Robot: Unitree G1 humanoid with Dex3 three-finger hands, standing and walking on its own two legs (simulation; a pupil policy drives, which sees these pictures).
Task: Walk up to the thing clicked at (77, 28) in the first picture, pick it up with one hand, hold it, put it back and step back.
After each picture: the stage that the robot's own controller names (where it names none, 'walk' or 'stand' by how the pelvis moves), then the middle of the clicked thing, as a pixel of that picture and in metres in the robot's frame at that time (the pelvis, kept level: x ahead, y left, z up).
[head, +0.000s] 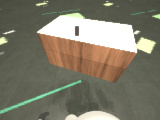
stand; (76, 31) +1.04 +0.23 -0.02
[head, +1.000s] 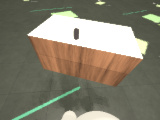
walk; (76, 34) +0.89 +0.18 +0.00
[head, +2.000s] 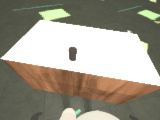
stand; (72, 54) +0.52 +0.17 +0.00
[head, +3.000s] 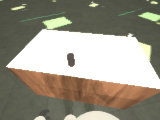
stand; (71, 60) +0.51 +0.19 -0.02
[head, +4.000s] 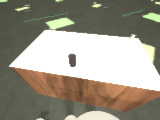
stand; (72, 60) +0.51 +0.17 -0.02
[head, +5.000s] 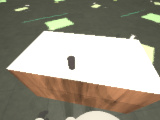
stand; (71, 63) +0.48 +0.18 -0.02
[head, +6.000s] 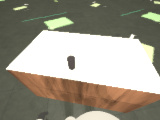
stand; (71, 62) +0.48 +0.18 -0.02
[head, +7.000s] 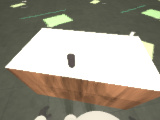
rise first; (71, 60) +0.49 +0.18 -0.02
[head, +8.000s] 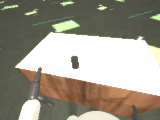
rise first; (75, 62) +0.49 +0.18 -0.02
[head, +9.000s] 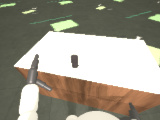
go down; (74, 61) +0.50 +0.17 -0.01
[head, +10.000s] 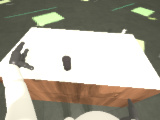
go down; (67, 63) +0.46 +0.17 +0.00
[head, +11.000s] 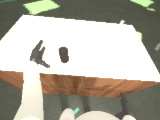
close in; (64, 55) +0.48 +0.17 +0.02
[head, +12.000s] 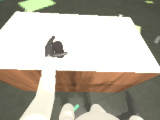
close; (58, 50) +0.50 +0.19 +0.05
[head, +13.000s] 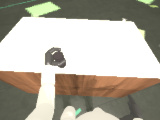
lift; (60, 60) +0.43 +0.19 +0.04
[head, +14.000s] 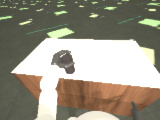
lift; (68, 64) +0.34 +0.15 +0.17
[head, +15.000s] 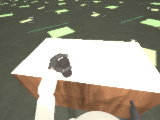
hold; (65, 68) +0.32 +0.17 +0.15
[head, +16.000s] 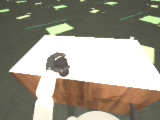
hold; (62, 67) +0.32 +0.19 +0.14
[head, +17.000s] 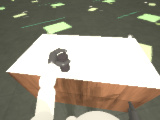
crouch; (64, 63) +0.36 +0.18 +0.14
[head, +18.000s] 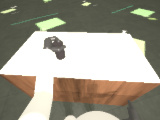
lower; (59, 50) +0.45 +0.20 +0.16
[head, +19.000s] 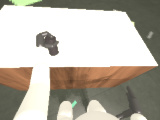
lower; (52, 46) +0.52 +0.20 +0.07
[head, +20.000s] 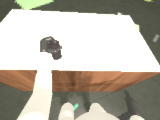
lower; (55, 50) +0.49 +0.20 +0.06
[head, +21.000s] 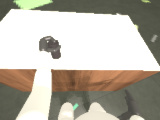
lower; (55, 49) +0.49 +0.20 +0.06
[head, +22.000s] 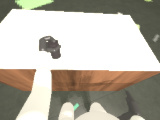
lower; (54, 49) +0.49 +0.21 +0.06
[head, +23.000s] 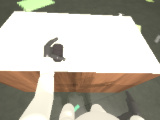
open; (58, 53) +0.47 +0.19 +0.05
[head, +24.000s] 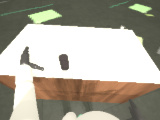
sink last; (64, 62) +0.44 +0.18 +0.03
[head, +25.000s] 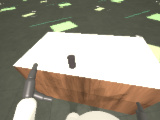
stand; (71, 61) +0.48 +0.20 +0.02
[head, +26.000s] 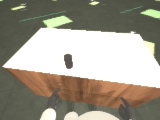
stand; (68, 61) +0.46 +0.19 +0.02
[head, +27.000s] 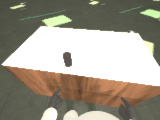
stand; (67, 59) +0.47 +0.20 +0.03
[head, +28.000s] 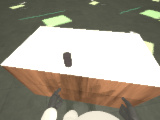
stand; (67, 60) +0.46 +0.20 +0.03
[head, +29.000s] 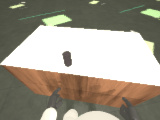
stand; (67, 59) +0.47 +0.20 +0.04
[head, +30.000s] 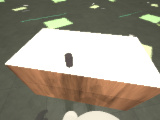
stand; (69, 60) +0.48 +0.20 +0.02
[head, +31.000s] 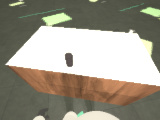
walk; (69, 60) +0.48 +0.19 -0.02
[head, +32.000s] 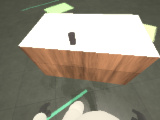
walk; (72, 38) +0.69 +0.22 +0.00
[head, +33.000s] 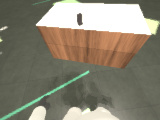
walk; (79, 19) +1.02 +0.18 +0.00
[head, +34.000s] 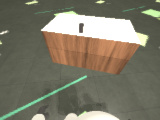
stand; (81, 28) +1.09 +0.17 -0.01
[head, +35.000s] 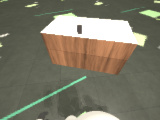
stand; (79, 29) +1.10 +0.18 -0.02
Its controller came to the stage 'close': yes
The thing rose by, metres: 0.21
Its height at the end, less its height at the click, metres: +0.00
